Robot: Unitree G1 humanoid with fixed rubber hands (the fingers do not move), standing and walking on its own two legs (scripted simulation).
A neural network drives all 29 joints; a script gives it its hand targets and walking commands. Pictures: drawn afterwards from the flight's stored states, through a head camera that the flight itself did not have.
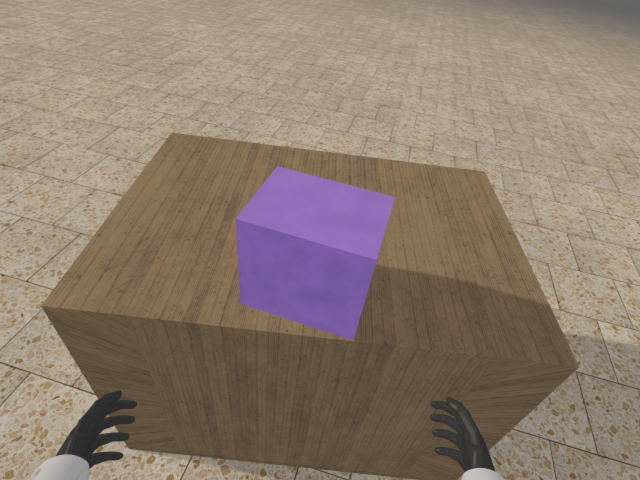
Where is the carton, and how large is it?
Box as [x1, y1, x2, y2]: [236, 166, 394, 340]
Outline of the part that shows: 277,166 236,218 240,302 353,340 394,197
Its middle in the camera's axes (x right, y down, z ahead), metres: -0.01 +0.02 +0.68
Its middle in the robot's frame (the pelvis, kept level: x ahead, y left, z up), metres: +0.50 +0.00 +0.00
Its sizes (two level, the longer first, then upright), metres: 0.215 0.163 0.200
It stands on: a pedestal, 0.66 m high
